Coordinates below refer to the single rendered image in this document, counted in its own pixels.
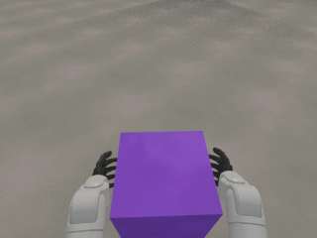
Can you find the carton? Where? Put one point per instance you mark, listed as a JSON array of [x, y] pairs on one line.
[[164, 186]]

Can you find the robot left hand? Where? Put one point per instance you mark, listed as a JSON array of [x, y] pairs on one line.
[[101, 165]]

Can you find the robot right hand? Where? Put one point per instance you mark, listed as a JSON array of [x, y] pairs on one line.
[[223, 161]]

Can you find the robot left forearm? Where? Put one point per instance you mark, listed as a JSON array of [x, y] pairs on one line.
[[87, 210]]

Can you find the robot right forearm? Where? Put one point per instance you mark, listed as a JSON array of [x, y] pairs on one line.
[[244, 206]]

